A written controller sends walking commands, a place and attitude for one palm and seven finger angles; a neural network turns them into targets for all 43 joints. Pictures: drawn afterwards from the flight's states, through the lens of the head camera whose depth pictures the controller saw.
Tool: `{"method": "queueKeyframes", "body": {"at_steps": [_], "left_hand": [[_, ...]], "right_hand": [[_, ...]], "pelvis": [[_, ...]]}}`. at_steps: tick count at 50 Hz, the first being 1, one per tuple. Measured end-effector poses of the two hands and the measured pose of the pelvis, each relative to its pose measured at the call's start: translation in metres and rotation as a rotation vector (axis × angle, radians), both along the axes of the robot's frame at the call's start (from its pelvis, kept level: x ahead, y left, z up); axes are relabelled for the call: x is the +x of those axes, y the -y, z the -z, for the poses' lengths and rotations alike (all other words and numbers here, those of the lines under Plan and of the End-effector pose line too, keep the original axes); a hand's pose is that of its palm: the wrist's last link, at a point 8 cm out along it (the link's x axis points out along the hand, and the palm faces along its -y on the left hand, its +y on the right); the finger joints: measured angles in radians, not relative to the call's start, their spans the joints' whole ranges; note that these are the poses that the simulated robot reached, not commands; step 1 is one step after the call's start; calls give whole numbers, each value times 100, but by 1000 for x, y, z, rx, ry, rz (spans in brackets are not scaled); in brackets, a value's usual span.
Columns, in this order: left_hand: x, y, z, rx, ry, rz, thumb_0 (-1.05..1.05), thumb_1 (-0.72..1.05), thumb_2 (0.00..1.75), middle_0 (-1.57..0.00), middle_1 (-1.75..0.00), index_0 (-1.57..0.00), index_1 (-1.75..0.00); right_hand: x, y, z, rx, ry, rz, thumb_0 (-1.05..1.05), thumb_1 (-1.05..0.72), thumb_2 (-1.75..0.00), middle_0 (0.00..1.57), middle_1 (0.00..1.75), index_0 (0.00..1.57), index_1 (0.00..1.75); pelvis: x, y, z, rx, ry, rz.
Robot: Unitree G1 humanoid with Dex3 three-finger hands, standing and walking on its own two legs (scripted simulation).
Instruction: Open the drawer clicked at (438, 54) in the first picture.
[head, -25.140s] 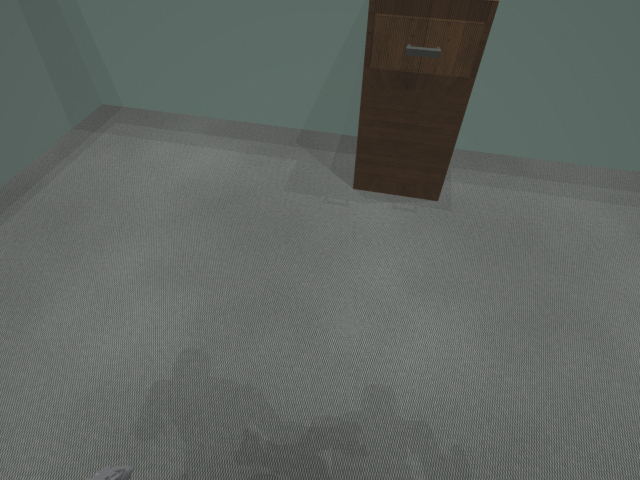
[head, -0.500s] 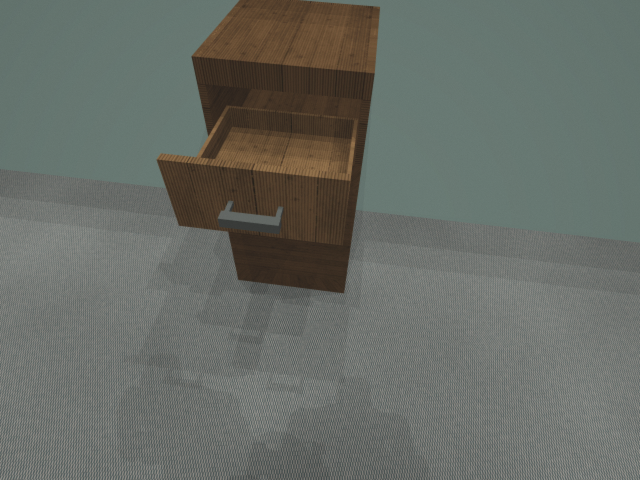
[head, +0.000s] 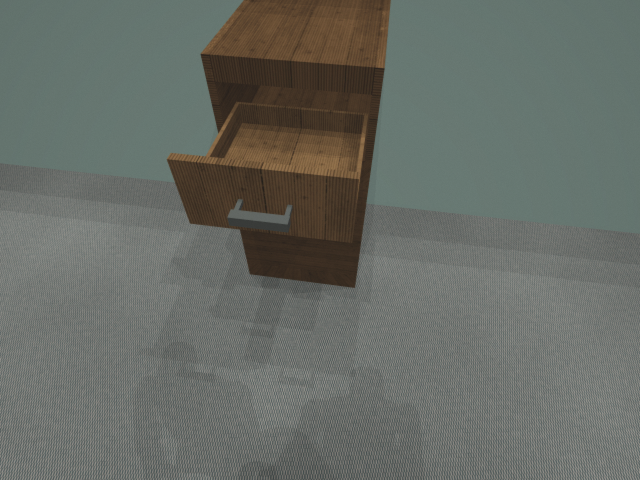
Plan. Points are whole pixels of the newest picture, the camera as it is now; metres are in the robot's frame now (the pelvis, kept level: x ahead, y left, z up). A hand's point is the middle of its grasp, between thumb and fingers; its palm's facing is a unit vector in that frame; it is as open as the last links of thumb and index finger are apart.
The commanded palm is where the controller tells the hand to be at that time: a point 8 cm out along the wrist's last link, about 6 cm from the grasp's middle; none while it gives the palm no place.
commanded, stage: let the arm hang, fingers relaxed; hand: left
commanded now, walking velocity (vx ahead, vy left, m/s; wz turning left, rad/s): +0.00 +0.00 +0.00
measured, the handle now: (261, 213) +0.60 +0.15 -0.07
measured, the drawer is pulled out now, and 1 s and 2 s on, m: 0.30 0.30 0.30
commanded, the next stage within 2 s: look to check the result in 0.32 s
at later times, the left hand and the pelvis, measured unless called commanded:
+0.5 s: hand out of the picture +0.01 +0.18 -0.17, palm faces +0.01 -0.98 -0.20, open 7.4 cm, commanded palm none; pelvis +0.00 +0.00 +0.00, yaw -1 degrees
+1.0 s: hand out of the picture +0.06 +0.19 -0.17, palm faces +0.00 -0.97 -0.24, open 7.4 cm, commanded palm none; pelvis +0.02 +0.00 +0.00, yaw -1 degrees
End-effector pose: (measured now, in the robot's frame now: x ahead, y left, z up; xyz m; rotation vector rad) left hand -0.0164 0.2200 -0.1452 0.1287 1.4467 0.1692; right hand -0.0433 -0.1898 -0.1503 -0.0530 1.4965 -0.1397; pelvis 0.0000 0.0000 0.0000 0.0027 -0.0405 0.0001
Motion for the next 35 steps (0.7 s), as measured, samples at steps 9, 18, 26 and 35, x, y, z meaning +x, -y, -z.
{"method": "queueKeyframes", "body": {"at_steps": [9,18,26,35], "left_hand": [[31,-4,-1,9,85,26,2,93,90,-20,-30,-20,-30],[30,-8,-2,14,71,29,1,92,90,-20,-30,-20,-30],[24,-8,-2,13,29,29,1,91,90,-20,-30,-20,-30],[34,-12,-4,23,29,36,1,91,90,-20,-30,-20,-30]], "right_hand": [[20,-1,0,-5,72,8,0,-91,-90,20,30,20,30],[19,11,-2,-32,54,8,0,-91,-90,20,30,20,30],[16,21,-5,-57,24,9,0,-91,-90,20,30,20,30],[27,27,-5,-64,26,1,0,-91,-90,20,30,20,30]], "pelvis": [[1,-1,0,2,6,5],[2,-2,-1,2,2,9],[5,-1,-2,2,0,12],[11,0,-2,1,-3,12]]}}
